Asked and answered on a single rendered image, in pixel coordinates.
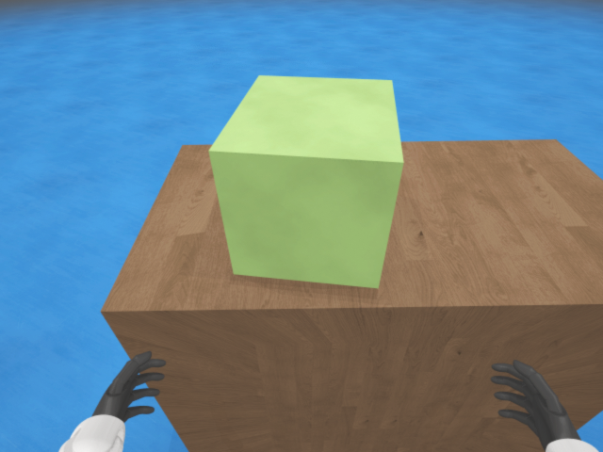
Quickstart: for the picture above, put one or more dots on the carton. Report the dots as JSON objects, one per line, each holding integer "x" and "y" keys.
{"x": 307, "y": 173}

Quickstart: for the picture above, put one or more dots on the robot right hand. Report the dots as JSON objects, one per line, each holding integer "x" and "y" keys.
{"x": 546, "y": 416}

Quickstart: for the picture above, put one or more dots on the robot left hand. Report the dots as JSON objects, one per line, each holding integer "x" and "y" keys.
{"x": 120, "y": 393}

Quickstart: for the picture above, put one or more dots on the robot left forearm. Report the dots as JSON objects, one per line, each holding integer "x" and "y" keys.
{"x": 99, "y": 433}

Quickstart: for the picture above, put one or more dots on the pedestal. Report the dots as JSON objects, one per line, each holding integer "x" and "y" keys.
{"x": 495, "y": 254}

